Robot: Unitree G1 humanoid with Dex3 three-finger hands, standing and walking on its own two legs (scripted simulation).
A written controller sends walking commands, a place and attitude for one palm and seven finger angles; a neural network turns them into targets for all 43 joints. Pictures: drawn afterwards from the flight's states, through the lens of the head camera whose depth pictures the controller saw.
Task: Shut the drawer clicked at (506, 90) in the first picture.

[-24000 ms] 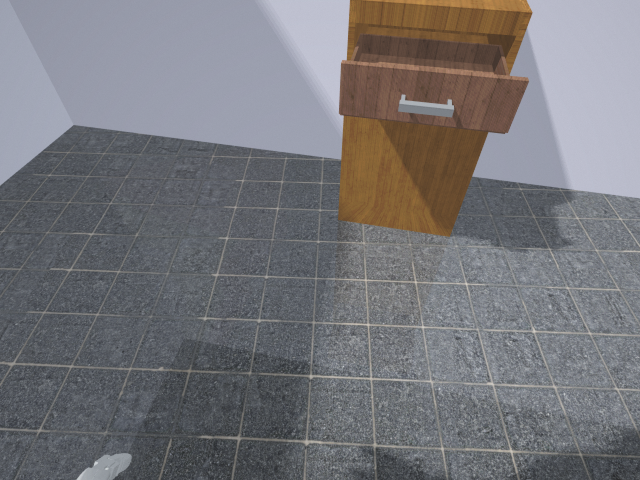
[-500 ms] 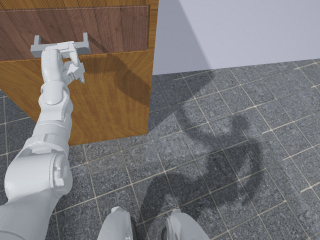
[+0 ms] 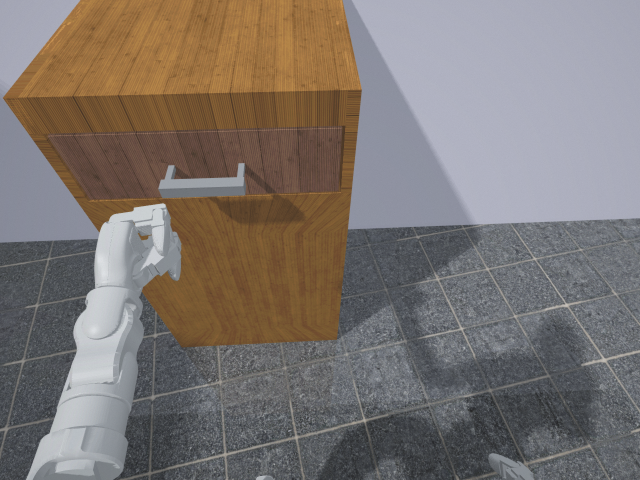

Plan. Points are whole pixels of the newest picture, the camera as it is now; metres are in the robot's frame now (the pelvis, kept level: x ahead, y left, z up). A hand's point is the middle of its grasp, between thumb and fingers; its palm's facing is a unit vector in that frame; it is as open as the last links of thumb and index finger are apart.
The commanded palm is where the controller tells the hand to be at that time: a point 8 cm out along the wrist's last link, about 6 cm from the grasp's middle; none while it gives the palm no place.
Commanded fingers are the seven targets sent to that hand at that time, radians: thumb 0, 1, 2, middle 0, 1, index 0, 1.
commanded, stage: draw the hand back to the body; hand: left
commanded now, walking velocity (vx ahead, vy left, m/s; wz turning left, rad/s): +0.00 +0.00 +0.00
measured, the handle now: (205, 178) +0.56 +0.20 +0.03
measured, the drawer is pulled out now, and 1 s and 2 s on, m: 0.00 0.00 0.00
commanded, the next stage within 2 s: step back with the hand held close in 1.00 s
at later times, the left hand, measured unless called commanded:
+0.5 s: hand (74, 336) +0.24 +0.22 +0.15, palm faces +0.26 -0.92 -0.29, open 3.3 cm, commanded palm +0.19 +0.27 +0.17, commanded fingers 0.00 0.90 0.90 -1.40 -1.60 -1.40 -1.60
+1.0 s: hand out of the picture +0.15 +0.25 +0.20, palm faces +0.41 -0.83 -0.38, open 3.3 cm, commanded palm +0.11 +0.29 +0.22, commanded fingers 0.00 0.90 0.90 -1.40 -1.60 -1.40 -1.60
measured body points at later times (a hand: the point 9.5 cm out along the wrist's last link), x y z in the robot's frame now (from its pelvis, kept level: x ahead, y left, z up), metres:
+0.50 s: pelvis -0.02 +0.01 +0.04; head -0.04 -0.02 +0.49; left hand +0.22 +0.27 +0.17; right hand +0.17 -0.21 -0.05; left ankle +0.01 +0.10 -0.70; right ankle -0.06 -0.09 -0.70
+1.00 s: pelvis -0.02 +0.01 +0.04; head -0.04 -0.02 +0.49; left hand +0.13 +0.29 +0.22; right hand +0.18 -0.21 -0.04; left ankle +0.01 +0.10 -0.70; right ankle -0.06 -0.09 -0.70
